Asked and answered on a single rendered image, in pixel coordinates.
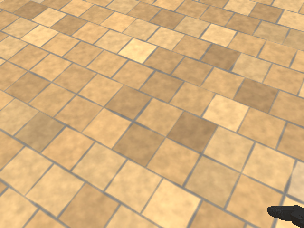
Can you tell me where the robot right hand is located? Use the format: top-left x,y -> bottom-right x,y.
267,204 -> 304,228

